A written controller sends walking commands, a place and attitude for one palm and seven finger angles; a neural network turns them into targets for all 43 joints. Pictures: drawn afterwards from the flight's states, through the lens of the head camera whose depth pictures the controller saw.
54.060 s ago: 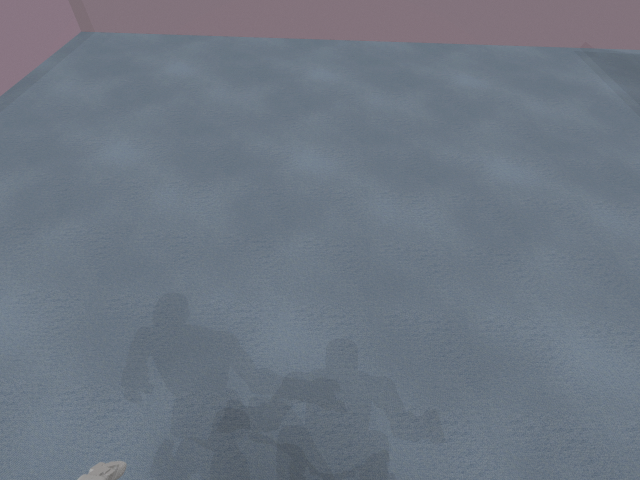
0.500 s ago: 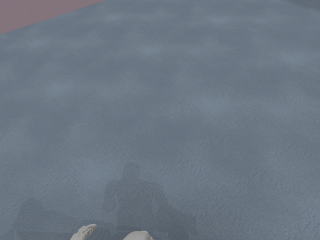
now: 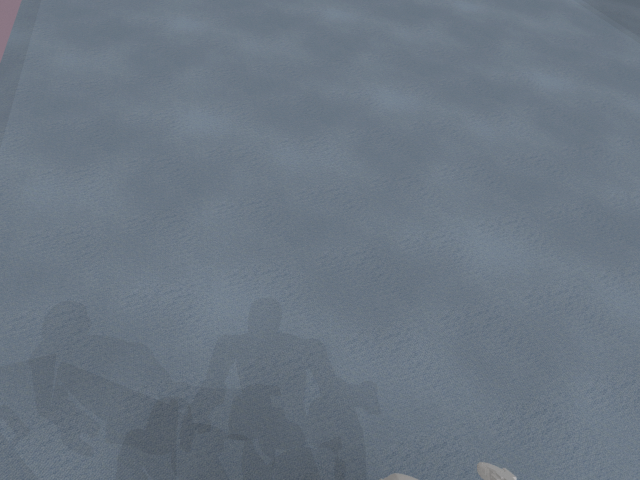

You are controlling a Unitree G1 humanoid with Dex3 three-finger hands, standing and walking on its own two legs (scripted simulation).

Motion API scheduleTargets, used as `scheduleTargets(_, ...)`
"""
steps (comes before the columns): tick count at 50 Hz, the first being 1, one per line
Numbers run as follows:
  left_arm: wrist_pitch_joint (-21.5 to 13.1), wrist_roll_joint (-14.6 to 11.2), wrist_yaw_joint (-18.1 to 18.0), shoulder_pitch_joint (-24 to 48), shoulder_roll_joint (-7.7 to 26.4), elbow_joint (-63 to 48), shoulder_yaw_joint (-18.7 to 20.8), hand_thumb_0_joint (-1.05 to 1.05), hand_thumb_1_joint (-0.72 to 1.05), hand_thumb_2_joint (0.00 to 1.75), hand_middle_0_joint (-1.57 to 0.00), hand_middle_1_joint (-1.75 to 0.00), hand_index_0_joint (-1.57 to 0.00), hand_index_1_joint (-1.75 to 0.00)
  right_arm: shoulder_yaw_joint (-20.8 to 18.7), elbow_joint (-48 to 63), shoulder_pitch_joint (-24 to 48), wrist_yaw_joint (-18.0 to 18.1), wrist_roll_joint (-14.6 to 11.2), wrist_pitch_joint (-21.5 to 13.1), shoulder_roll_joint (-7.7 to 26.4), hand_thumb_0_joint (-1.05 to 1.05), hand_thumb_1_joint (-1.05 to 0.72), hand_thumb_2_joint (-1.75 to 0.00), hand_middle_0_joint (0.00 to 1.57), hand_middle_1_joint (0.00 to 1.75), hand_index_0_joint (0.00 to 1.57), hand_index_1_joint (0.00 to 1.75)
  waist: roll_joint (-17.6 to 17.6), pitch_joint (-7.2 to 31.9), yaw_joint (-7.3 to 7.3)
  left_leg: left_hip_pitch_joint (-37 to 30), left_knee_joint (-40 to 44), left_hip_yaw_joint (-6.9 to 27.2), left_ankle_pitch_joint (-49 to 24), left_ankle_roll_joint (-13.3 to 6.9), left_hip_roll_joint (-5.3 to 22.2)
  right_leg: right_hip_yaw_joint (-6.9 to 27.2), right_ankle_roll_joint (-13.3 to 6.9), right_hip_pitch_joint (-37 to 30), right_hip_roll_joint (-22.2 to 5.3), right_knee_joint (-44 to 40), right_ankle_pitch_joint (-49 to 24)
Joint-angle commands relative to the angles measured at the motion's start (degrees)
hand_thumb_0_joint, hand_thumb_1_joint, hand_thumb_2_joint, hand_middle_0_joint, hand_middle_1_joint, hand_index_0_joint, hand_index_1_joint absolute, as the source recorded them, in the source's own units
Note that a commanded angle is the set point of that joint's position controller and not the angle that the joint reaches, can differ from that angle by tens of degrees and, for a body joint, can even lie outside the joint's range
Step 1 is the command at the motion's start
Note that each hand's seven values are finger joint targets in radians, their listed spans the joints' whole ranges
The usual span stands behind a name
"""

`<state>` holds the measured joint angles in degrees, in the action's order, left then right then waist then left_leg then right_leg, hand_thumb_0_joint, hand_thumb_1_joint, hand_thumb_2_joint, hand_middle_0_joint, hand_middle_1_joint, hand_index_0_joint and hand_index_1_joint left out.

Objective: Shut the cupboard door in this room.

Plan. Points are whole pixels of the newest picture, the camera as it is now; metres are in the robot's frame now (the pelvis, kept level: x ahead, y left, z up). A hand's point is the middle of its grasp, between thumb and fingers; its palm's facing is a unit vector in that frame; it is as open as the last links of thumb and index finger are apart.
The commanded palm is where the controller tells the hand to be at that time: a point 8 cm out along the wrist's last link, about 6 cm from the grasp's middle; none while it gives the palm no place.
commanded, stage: turn or walk to find it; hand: left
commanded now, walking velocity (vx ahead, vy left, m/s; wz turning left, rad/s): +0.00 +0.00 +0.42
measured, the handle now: out of the picture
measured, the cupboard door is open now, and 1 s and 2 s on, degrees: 54 54 54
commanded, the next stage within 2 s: none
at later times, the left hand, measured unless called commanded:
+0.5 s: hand out of the picture +0.08 +0.15 -0.14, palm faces +0.22 -0.94 -0.28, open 7.4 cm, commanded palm none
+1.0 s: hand out of the picture -0.04 +0.20 -0.17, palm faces +0.48 -0.84 -0.25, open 7.4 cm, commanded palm none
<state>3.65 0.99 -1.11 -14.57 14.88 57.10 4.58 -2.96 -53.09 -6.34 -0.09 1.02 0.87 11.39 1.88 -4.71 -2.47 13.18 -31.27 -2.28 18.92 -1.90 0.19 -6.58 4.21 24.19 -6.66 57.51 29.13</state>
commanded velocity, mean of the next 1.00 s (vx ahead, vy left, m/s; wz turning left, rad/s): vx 0.00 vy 0.00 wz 0.42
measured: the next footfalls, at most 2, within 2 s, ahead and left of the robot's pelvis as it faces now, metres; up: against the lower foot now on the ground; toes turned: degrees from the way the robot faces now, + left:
right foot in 0.32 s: +0.07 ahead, -0.13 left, +0.00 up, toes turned +2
left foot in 0.80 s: +0.00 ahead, +0.09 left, +0.00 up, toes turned +26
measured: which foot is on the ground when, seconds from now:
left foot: down 0.00-0.34, up 0.36-0.78, down 0.80-1.00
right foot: up 0.00-0.30, down 0.32-0.82, up 0.84-1.00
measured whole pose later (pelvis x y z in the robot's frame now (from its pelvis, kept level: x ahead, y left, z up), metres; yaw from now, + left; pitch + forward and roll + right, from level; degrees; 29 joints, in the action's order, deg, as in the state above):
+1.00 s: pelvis +0.02 -0.01 +0.01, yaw +25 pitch +1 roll -1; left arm 3.2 0.8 -0.7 -12.9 14.5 55.9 4.5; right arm -2.5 -53.1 -7.2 0.3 1.0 0.6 11.0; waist 1.3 -4.7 -2.4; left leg 12.2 -27.6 -1.3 16.0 -1.9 -0.1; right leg -3.4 5.2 26.8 -6.2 62.9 24.9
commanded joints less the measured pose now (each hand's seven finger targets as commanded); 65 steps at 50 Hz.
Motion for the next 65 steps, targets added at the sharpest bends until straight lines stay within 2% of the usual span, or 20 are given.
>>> scheduleTargets(1,-1.93,-0.28,0.76,2.29,3.31,-5.11,0.41,0.00,0.90,0.90,-0.20,-0.30,-0.20,-0.30,-1.95,2.08,-3.84,1.40,-0.10,-0.69,10.26,0.00,-0.90,-0.90,0.20,0.30,0.20,0.30,-10.39,4.76,2.48,-8.24,11.74,10.76,-36.25,-5.99,13.17,4.00,1.11,7.80,0.02,7.21,-5.98)
scheduleTargets(10,-2.19,-0.58,0.64,6.30,1.65,-8.16,-0.41,0.00,0.90,0.90,-0.20,-0.30,-0.20,-0.30,-2.90,2.11,-6.05,1.09,0.34,-0.22,10.52,0.00,-0.90,-0.90,0.20,0.30,0.20,0.30,-11.79,5.20,3.93,-6.06,9.37,15.41,-33.56,-7.16,12.60,2.66,1.34,1.20,2.90,-10.29,-4.03)
scheduleTargets(14,-3.48,-0.89,0.46,2.24,1.98,-7.67,-0.26,0.00,0.90,0.90,-0.20,-0.30,-0.20,-0.30,-3.20,2.47,-4.90,1.07,0.13,-0.08,10.20,0.00,-0.90,-0.90,0.20,0.30,0.20,0.30,-11.30,8.26,1.68,-3.73,3.14,17.37,-35.53,-4.72,10.16,1.76,0.10,-9.91,4.88,-28.50,-13.90)
scheduleTargets(15,-4.20,-0.67,0.26,-0.77,3.69,-6.96,0.01,0.00,0.90,0.90,-0.20,-0.30,-0.20,-0.30,-3.07,2.62,-4.82,0.81,-0.32,-0.21,9.06,0.00,-0.90,-0.90,0.20,0.30,0.20,0.30,-7.60,9.83,0.22,0.30,-1.32,15.64,-27.47,-1.94,7.64,3.43,-0.32,-17.68,2.12,-36.21,-22.56)
scheduleTargets(17,-4.85,0.36,-0.53,-3.74,11.50,-7.02,1.48,0.00,0.90,0.90,-0.20,-0.30,-0.20,-0.30,-2.50,5.16,-5.62,0.26,-0.80,-0.10,4.54,0.00,-0.90,-0.90,0.20,0.30,0.20,0.30,12.62,10.31,-0.58,17.08,-23.72,4.64,16.76,3.98,-3.36,22.13,-11.58,-25.77,-22.60,-37.08,-47.21)
scheduleTargets(18,-5.00,-0.19,-0.82,-3.21,9.50,-6.85,1.51,0.00,0.90,0.90,-0.20,-0.30,-0.20,-0.30,-2.83,3.75,-5.23,0.57,-0.24,1.12,6.21,0.00,-0.90,-0.90,0.20,0.30,0.20,0.30,13.15,9.48,-0.65,15.98,-32.12,8.92,16.74,3.75,-1.20,21.88,-13.31,-19.96,-20.95,-38.04,-45.40)
scheduleTargets(23,-5.07,0.01,-0.88,4.02,4.30,-9.31,0.43,0.00,0.90,0.90,-0.20,-0.30,-0.20,-0.30,-2.74,0.01,-7.44,-0.92,0.10,2.12,4.89,0.00,-0.90,-0.90,0.20,0.30,0.20,0.30,7.47,4.70,2.91,17.54,-39.17,5.56,2.64,5.87,1.41,6.72,-9.65,-15.82,-11.83,-38.78,-34.04)
scheduleTargets(35,-4.37,0.68,-0.53,-3.42,8.00,-5.53,1.83,0.00,0.90,0.90,-0.20,-0.30,-0.20,-0.30,-0.87,2.37,0.59,-1.04,-0.54,1.07,2.97,0.00,-0.90,-0.90,0.20,0.30,0.20,0.30,8.92,5.51,-0.86,10.41,-11.80,-1.79,6.77,5.14,1.22,2.16,-11.48,-20.40,-14.65,-34.87,-41.72)
scheduleTargets(38,-4.10,0.29,-0.48,-1.91,8.56,-5.01,2.00,0.00,0.90,0.90,-0.20,-0.30,-0.20,-0.30,-1.00,1.85,-3.34,-0.93,-0.46,0.32,3.87,0.00,-0.90,-0.90,0.20,0.30,0.20,0.30,7.29,8.50,1.82,1.45,1.70,-3.30,-2.36,4.26,1.00,-1.18,-8.23,-18.76,-13.86,-28.41,-39.25)
scheduleTargets(39,-3.87,-0.22,-0.29,-1.61,7.90,-5.20,1.92,0.00,0.90,0.90,-0.20,-0.30,-0.20,-0.30,-1.52,1.39,-5.91,-0.93,-0.25,-0.16,6.09,0.00,-0.90,-0.90,0.20,0.30,0.20,0.30,2.84,10.14,3.58,-6.88,8.88,-1.82,-10.27,3.12,2.62,-3.37,-5.63,-13.65,-12.31,-21.44,-35.90)
scheduleTargets(40,-3.57,-0.58,0.10,-2.99,4.80,-6.74,1.51,0.00,0.90,0.90,-0.20,-0.30,-0.20,-0.30,-2.96,1.68,-8.50,-0.60,0.29,-0.70,12.13,0.00,-0.90,-0.90,0.20,0.30,0.20,0.30,-12.30,13.16,4.83,-16.99,10.96,15.21,-26.10,-2.83,15.70,-6.35,-1.28,-0.62,-4.91,-9.25,-15.69)
scheduleTargets(41,-3.18,-0.35,0.24,-0.50,2.07,-8.58,-0.07,0.00,0.90,0.90,-0.20,-0.30,-0.20,-0.30,-3.73,1.23,-10.97,-0.17,-0.26,-0.11,16.00,0.00,-0.90,-0.90,0.20,0.30,0.20,0.30,-20.07,12.37,5.85,-17.09,11.42,23.31,-43.91,-9.99,25.18,-2.98,0.52,7.30,-0.69,-0.14,10.53)
scheduleTargets(42,-2.36,-0.02,-0.43,2.97,2.69,-8.35,-0.24,0.00,0.90,0.90,-0.20,-0.30,-0.20,-0.30,-3.54,0.43,-11.41,0.60,-0.27,-0.11,14.69,0.00,-0.90,-0.90,0.20,0.30,0.20,0.30,-17.68,11.59,6.62,-14.93,10.67,21.98,-43.67,-10.65,23.88,3.02,0.11,8.21,-1.27,4.34,8.92)
scheduleTargets(47,-2.13,-0.25,0.79,1.85,3.05,-5.19,0.48,0.00,0.90,0.90,-0.20,-0.30,-0.20,-0.30,-1.85,2.20,-4.10,1.37,-0.12,-0.83,9.90,0.00,-0.90,-0.90,0.20,0.30,0.20,0.30,-9.23,5.55,2.46,-7.84,11.66,10.47,-35.54,-6.23,13.46,4.06,0.92,6.98,-0.24,7.62,-5.62)
scheduleTargets(57,-2.70,-0.64,0.68,5.43,1.55,-8.46,-0.41,0.00,0.90,0.90,-0.20,-0.30,-0.20,-0.30,-3.07,2.44,-5.69,0.93,0.37,-0.13,10.60,0.00,-0.90,-0.90,0.20,0.30,0.20,0.30,-12.51,6.15,3.84,-5.22,7.99,16.15,-34.76,-6.85,12.30,1.73,0.97,-1.71,4.06,-14.96,-4.29)
scheduleTargets(59,-3.23,-0.85,0.57,2.67,1.73,-7.88,-0.31,0.00,0.90,0.90,-0.20,-0.30,-0.20,-0.30,-3.22,2.78,-4.64,0.93,0.25,0.01,10.57,0.00,-0.90,-0.90,0.20,0.30,0.20,0.30,-12.31,7.33,2.25,-3.09,5.09,16.88,-34.54,-5.55,11.06,1.32,0.43,-7.63,5.02,-23.64,-10.29)
scheduleTargets(61,-4.46,-0.41,0.15,-1.98,4.90,-6.93,0.35,0.00,0.90,0.90,-0.20,-0.30,-0.20,-0.30,-3.00,3.16,-5.23,0.52,-0.49,-0.18,7.97,0.00,-0.90,-0.90,0.20,0.30,0.20,0.30,-4.84,10.62,0.15,5.49,-3.78,14.10,-20.80,-0.64,6.19,6.13,-1.19,-22.11,-1.18,-36.78,-24.76)
scheduleTargets(62,-5.04,0.54,-0.49,-3.69,10.30,-6.66,1.42,0.00,0.90,0.90,-0.20,-0.30,-0.20,-0.30,-2.29,4.45,-5.87,0.05,-0.87,-0.34,3.83,0.00,-0.90,-0.90,0.20,0.30,0.20,0.30,11.98,11.32,-0.45,17.86,-16.68,5.02,4.75,3.68,-2.42,19.89,-7.24,-30.29,-16.72,-37.55,-38.81)
scheduleTargets(63,-4.93,0.07,-0.58,-4.63,11.02,-6.95,1.51,0.00,0.90,0.90,-0.20,-0.30,-0.20,-0.30,-2.83,5.00,-4.72,0.42,-0.56,0.58,5.86,0.00,-0.90,-0.90,0.20,0.30,0.20,0.30,11.87,10.41,-1.10,16.95,-27.69,6.44,17.60,4.03,-1.97,22.18,-12.90,-22.20,-23.18,-38.20,-42.76)
scheduleTargets(65,-4.67,0.03,-0.86,1.46,7.74,-8.27,1.27,0.00,0.90,0.90,-0.20,-0.30,-0.20,-0.30,-3.12,3.01,-4.45,-0.03,-0.12,1.62,6.01,0.00,-0.90,-0.90,0.20,0.30,0.20,0.30,8.92,4.49,1.23,18.37,-39.42,7.86,11.45,4.16,0.32,17.48,-13.37,-14.55,-17.90,-39.55,-32.20)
